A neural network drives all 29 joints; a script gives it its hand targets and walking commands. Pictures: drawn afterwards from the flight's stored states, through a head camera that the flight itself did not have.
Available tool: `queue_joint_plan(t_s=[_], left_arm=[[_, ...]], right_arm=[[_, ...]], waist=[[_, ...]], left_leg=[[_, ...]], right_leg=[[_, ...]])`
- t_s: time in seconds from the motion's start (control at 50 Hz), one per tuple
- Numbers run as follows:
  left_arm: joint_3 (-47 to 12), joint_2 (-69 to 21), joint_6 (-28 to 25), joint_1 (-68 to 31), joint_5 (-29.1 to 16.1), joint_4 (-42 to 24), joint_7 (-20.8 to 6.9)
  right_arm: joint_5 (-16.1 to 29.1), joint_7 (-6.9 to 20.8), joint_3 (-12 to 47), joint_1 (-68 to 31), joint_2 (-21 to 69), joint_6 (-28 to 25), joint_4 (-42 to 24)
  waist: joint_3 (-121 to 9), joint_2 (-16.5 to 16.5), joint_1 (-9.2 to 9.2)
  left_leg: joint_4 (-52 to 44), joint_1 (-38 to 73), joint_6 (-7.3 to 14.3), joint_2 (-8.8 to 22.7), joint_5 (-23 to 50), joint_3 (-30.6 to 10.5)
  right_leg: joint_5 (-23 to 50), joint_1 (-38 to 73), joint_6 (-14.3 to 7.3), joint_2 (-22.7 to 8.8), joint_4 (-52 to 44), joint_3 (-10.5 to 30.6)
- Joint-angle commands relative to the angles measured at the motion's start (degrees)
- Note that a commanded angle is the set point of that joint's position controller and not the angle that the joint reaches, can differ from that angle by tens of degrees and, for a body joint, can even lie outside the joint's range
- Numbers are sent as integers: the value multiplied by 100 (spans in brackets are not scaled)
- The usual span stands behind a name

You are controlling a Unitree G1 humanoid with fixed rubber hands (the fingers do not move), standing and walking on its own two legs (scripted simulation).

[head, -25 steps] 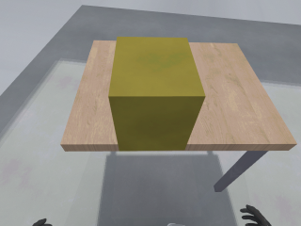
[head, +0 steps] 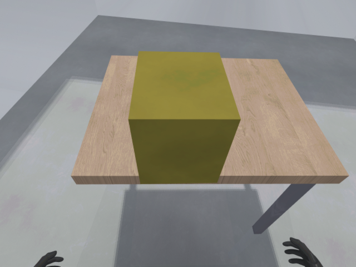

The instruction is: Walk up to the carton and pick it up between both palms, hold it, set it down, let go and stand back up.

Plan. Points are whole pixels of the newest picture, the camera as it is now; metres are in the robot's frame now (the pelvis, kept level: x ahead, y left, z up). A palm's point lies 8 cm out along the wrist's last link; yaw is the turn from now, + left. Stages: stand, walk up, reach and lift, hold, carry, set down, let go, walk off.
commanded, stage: walk up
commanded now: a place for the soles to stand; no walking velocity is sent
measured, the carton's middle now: (179, 119) +0.49 -0.02 +0.05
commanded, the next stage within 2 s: reach and lift in 0.06 s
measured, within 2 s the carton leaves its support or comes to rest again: neither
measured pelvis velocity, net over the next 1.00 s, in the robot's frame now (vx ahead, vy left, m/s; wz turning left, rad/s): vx -0.03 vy -0.02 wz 0.00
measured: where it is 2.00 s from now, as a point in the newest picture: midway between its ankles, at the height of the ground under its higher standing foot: outside the picture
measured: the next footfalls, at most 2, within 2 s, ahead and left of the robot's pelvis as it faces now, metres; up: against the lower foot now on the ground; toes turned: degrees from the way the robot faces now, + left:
none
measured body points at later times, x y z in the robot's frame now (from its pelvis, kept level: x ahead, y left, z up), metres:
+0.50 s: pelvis -0.02 -0.02 +0.00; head -0.01 -0.03 +0.45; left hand +0.15 +0.24 -0.07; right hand +0.13 -0.31 -0.08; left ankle -0.02 +0.10 -0.72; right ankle +0.05 -0.09 -0.72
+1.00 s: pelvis -0.03 -0.02 +0.02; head -0.06 -0.07 +0.46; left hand +0.18 +0.24 +0.02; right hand +0.17 -0.26 -0.03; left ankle -0.02 +0.10 -0.72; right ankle +0.05 -0.09 -0.72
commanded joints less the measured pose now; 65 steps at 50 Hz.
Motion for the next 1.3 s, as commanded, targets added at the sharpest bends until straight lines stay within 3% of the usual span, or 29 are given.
queue_joint_plan(t_s=[0.0,0.04,0.06,0.08,0.12,0.22,0.3,0.36,0.4,0.44,0.5,0.54,0.6,0.64,0.68,0.76,0.82,0.88,0.9,0.94,0.98,1.02,1.08,1.12,1.14,1.16,1.22,1.26,1.28], left_arm=[[326,1065,-111,-504,75,-265,48],[324,1033,-110,-515,87,-244,41],[256,318,1269,-1131,286,-1638,342],[302,111,1593,-993,381,-1707,382],[480,87,1764,-1018,547,-1991,390],[580,238,1971,-857,222,-2664,333],[718,362,1679,-665,69,-2845,310],[831,429,1539,-549,29,-2727,245],[936,520,1450,-558,-7,-2684,204],[1061,617,1431,-580,4,-2802,223],[1115,708,1412,-669,-15,-3339,315],[1067,666,1398,-741,48,-3768,457],[901,365,1319,-679,350,-3871,609],[914,184,1207,-593,596,-3808,637],[1049,189,1114,-462,620,-3687,596],[911,61,848,-212,66,-3503,462],[690,-73,732,-102,-744,-3192,258],[629,200,686,-236,-1346,-3083,-4],[675,298,676,-370,-1363,-3001,-71],[855,401,732,-490,-1288,-2862,-173],[992,530,761,-447,-1288,-3157,-186],[1082,599,796,-392,-1243,-3695,-89],[952,425,770,-264,-1066,-4784,265],[579,68,584,-338,-581,-5287,562],[512,-4,477,-451,-289,-5377,676],[456,-47,370,-541,-97,-5451,766],[251,-242,247,-479,4,-5209,852],[94,-416,234,-135,-173,-5002,789],[9,-465,226,77,-381,-4881,739]], right_arm=[[11,-16,-312,-32,-1120,-135,393],[-6,-15,-325,-35,-1109,-137,390],[-435,326,-1217,-764,-580,-1179,1974],[-422,451,-1259,-553,-851,-1262,2108],[-442,524,-1296,-575,-1083,-1325,1980],[-310,500,-1430,-644,-925,-1603,858],[-239,263,-1238,-384,-471,-1659,-459],[-150,115,-1073,-232,-136,-1649,-1103],[-48,45,-870,-173,49,-1607,-1423],[17,26,-704,-9,155,-1482,-1512],[81,53,-567,79,344,-1243,-1545],[232,109,-486,140,420,-1069,-1512],[380,240,-569,32,135,-976,-1374],[519,297,-611,-130,-102,-1043,-1486],[563,292,-629,-195,-141,-1111,-1796],[526,223,-583,-197,174,-1160,-2575],[374,106,-550,-262,461,-1041,-3270],[493,-136,-346,-152,742,-805,-4116],[511,-214,-224,1,778,-699,-4397],[509,-364,31,236,932,-476,-4563],[552,-446,126,405,1069,-219,-4658],[640,-419,222,585,1189,30,-4468],[936,-199,93,652,1255,250,-3930],[1178,33,-112,580,991,159,-3541],[1235,150,-226,418,736,63,-3409],[1266,259,-269,337,617,-38,-3385],[1305,404,-305,215,621,-221,-3655],[1362,379,-244,419,716,-297,-3750],[1367,336,-227,549,736,-327,-3878]], waist=[[-792,74,58],[-687,77,56],[147,1087,-216],[333,1202,-254],[289,1177,-248],[-412,-268,-2],[-723,-1407,148],[-688,-1792,227],[-857,-1755,310],[-959,-1396,329],[-896,-503,401],[-882,314,481],[-802,1768,392],[-882,2302,361],[-992,2040,351],[-938,581,308],[-745,-1255,298],[-246,-3281,492],[-191,-3502,467],[-99,-3187,462],[-196,-2532,487],[-179,-1536,530],[-341,532,661],[-625,2227,529],[-868,2854,460],[-1035,3198,433],[-950,2882,368],[-664,2257,248],[-521,1744,181]], left_leg=[[-1116,81,159,774,1280,-1024],[-1144,31,154,772,1111,-1019],[-1248,-1203,-478,352,505,-589],[-1439,-1676,-286,586,144,-721],[-1604,-2174,-149,736,-22,-614],[-1232,-1098,-66,361,591,-342],[-1060,-724,-20,2,1058,-239],[-1154,-872,26,-175,934,-183],[-1197,-1001,38,-218,768,-176],[-1336,-983,25,-248,709,-184],[-1552,-1031,8,-210,562,-122],[-1802,-1286,4,-85,428,-103],[-2741,-3315,328,540,-847,-281],[-3191,-4460,617,856,-1350,-378],[-3220,-4817,745,878,-1185,-353],[-3007,-3978,695,633,-661,-291],[-2381,-2029,445,241,65,-168],[-1627,691,152,-495,1119,-142],[-1596,1005,127,-514,1218,-196],[-1587,1142,42,-463,1207,-229],[-1738,1100,11,-402,1141,-230],[-1893,922,-33,-362,1169,-199],[-2410,-194,-156,-19,740,-248],[-3135,-2116,-9,530,-285,-585],[-3345,-2833,91,746,-661,-722],[-3418,-3282,148,865,-819,-818],[-3420,-3469,242,762,-1040,-805],[-3305,-3087,213,581,-587,-750],[-3198,-2748,195,486,-252,-728]], right_leg=[[893,898,-190,-732,-821,964],[729,837,-197,-723,-880,987],[464,923,-76,92,-14,-5],[627,1611,-65,273,310,-102],[935,2260,11,277,473,-168],[1155,2163,-43,99,-203,42],[1390,2382,148,-57,-809,596],[1148,2808,377,-184,-1158,1041],[823,3055,473,-345,-1326,1331],[477,3111,496,-450,-1506,1482],[-885,3021,360,-540,-1785,1567],[-1174,3213,270,-464,-1745,1496],[-119,5069,369,114,-747,1004],[830,6153,494,413,-207,763],[1047,6530,594,461,-97,793],[383,5980,628,331,-562,885],[-1019,4247,561,-91,-1583,1128],[-2151,1490,396,-877,-2998,1664],[-2100,1182,431,-954,-3196,1747],[-1990,1098,489,-1007,-3365,1816],[-2015,1283,491,-960,-3366,1685],[-2005,1419,353,-935,-3291,1590],[-1277,2444,159,-587,-2644,1352],[524,4334,210,67,-1407,861],[1073,5054,278,278,-893,738],[1337,5460,324,379,-604,711],[1264,5516,352,453,-587,725],[1215,5356,356,389,-839,754],[1203,5162,350,302,-1024,787]])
